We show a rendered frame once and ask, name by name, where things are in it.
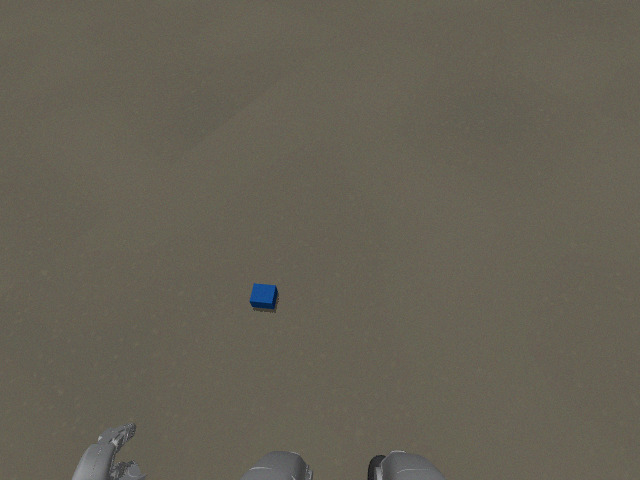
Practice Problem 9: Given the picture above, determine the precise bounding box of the right robot foot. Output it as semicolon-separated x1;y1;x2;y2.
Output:
368;455;386;480

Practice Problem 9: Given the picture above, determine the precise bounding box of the left robot hand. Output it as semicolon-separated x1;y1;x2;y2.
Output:
72;423;146;480

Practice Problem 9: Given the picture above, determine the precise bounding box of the small box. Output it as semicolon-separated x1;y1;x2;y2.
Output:
250;283;278;309

